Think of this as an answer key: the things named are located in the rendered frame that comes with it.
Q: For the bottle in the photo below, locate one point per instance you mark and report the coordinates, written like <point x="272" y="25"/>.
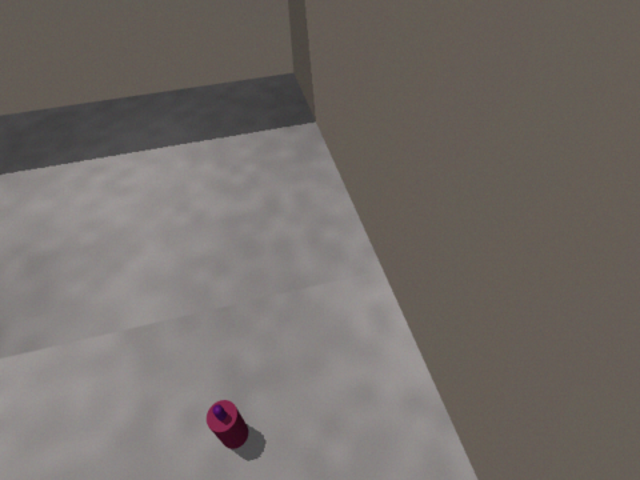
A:
<point x="227" y="424"/>

